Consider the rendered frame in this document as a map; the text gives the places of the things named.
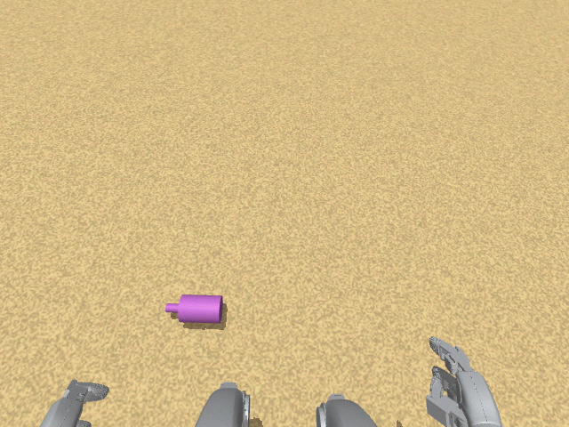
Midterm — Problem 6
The bottle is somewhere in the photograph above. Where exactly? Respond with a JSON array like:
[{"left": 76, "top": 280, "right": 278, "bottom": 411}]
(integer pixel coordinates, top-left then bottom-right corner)
[{"left": 165, "top": 294, "right": 223, "bottom": 323}]

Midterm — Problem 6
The left robot hand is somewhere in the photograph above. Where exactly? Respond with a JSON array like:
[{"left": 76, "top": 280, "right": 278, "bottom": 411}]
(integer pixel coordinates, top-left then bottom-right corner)
[{"left": 40, "top": 380, "right": 109, "bottom": 427}]

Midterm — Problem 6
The right robot hand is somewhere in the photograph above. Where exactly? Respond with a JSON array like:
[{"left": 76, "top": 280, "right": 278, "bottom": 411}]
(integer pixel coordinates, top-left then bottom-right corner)
[{"left": 426, "top": 336, "right": 502, "bottom": 427}]

